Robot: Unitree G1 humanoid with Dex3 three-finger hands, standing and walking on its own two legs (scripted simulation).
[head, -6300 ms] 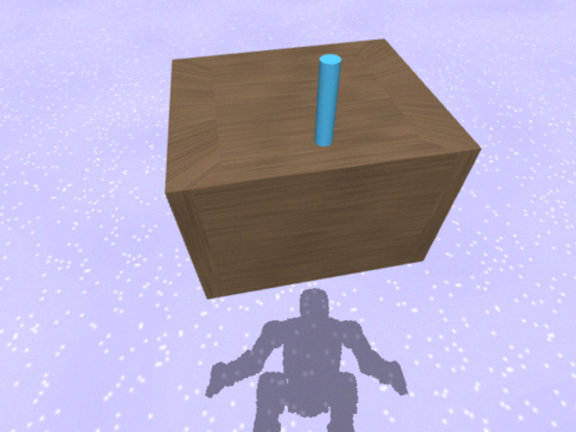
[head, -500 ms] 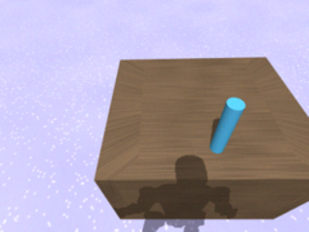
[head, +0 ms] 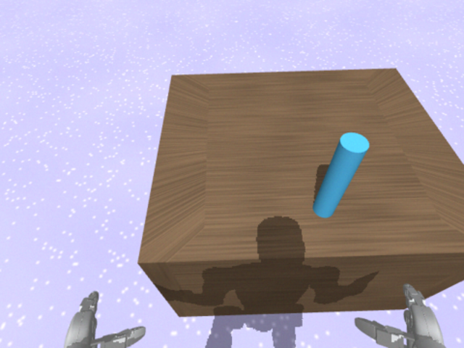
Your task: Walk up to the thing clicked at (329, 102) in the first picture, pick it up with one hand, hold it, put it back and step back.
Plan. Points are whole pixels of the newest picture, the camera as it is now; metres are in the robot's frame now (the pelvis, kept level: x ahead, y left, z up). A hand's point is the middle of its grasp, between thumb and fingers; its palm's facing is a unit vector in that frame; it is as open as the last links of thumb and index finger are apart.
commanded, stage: rise first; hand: right
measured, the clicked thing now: (336, 180) +0.46 -0.22 -0.05
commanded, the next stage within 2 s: go down in 0.86 s
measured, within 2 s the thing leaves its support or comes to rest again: neither
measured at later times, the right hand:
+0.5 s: hand (402, 316) +0.18 -0.27 -0.06, palm faces +0.32 +0.87 -0.38, open 17.2 cm
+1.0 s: hand (416, 316) +0.18 -0.27 -0.03, palm faces +0.34 +0.86 -0.38, open 17.3 cm
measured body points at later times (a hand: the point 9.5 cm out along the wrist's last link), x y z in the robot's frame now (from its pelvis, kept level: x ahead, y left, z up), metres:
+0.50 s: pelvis +0.01 +0.01 +0.00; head +0.02 +0.02 +0.45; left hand +0.18 +0.28 -0.09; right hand +0.16 -0.31 -0.04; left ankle -0.03 +0.14 -0.74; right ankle +0.03 -0.13 -0.74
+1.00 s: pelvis +0.00 +0.01 +0.00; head +0.01 +0.02 +0.45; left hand +0.17 +0.28 -0.08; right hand +0.16 -0.32 +0.00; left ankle -0.03 +0.14 -0.74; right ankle +0.03 -0.13 -0.74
